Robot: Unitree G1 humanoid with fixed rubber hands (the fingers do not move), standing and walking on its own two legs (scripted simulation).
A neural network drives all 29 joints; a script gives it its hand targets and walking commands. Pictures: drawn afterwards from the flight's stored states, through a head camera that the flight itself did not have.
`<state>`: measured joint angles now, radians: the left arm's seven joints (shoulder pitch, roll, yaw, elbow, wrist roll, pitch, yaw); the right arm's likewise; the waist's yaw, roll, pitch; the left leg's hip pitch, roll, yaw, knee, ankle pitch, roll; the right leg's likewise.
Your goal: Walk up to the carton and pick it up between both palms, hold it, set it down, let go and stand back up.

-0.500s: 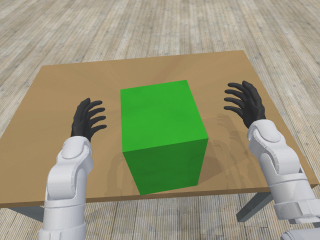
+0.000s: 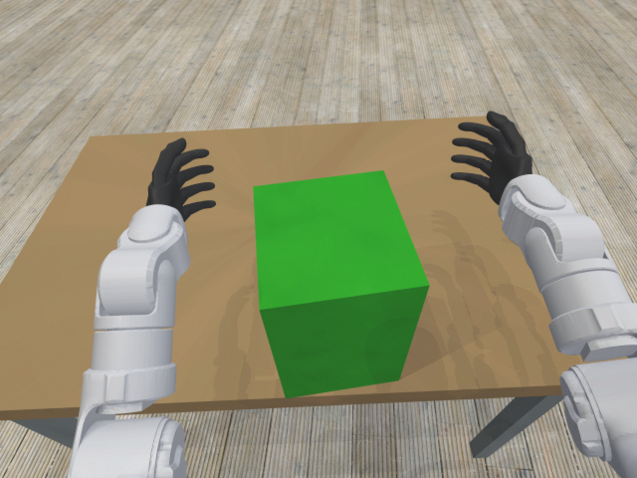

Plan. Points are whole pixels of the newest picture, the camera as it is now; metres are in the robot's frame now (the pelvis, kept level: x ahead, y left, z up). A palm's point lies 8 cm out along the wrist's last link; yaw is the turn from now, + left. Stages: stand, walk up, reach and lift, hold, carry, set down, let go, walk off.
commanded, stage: reach and lift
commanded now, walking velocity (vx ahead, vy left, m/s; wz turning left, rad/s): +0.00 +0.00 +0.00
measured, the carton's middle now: (331, 291) +0.37 +0.01 +0.00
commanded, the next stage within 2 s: none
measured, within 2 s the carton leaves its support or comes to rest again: neither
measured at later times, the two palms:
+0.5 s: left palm (207, 275) +0.36 +0.17 +0.07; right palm (463, 246) +0.39 -0.17 +0.07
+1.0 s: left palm (228, 287) +0.36 +0.15 +0.03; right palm (449, 258) +0.40 -0.16 +0.03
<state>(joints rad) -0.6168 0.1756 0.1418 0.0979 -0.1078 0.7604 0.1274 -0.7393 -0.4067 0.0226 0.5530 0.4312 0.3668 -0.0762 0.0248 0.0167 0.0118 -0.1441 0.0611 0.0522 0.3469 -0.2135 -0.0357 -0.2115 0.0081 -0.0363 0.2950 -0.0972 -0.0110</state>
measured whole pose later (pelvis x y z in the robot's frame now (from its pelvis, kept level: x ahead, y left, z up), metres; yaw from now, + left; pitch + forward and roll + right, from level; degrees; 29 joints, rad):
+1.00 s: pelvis +0.00 +0.00 -0.01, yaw +1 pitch +8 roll -1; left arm -0.55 -0.01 0.09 0.84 -0.01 -0.12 0.16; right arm -0.67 -0.19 0.03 1.07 0.23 -0.22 -0.08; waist 0.05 0.04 -0.07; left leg -0.35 0.07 0.03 0.46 -0.26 -0.04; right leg -0.39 0.01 -0.05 0.38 -0.13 -0.01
